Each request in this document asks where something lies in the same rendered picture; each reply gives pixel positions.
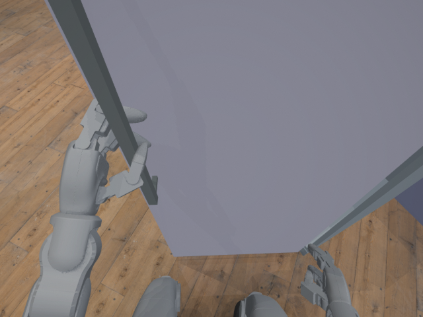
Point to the robot left hand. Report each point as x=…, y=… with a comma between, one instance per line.
x=85, y=164

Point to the robot right forearm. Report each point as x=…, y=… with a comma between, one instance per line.
x=341, y=309

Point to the handle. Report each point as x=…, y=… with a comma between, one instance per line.
x=77, y=29

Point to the left robot thigh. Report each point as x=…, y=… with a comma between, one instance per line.
x=160, y=299

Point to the robot left forearm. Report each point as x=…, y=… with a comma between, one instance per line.
x=67, y=257

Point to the fridge door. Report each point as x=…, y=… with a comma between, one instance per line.
x=268, y=119

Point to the robot right hand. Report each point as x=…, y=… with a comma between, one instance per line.
x=330, y=285

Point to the robot thigh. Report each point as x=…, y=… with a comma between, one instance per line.
x=260, y=306
x=160, y=299

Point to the right robot thigh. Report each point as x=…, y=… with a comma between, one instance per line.
x=260, y=306

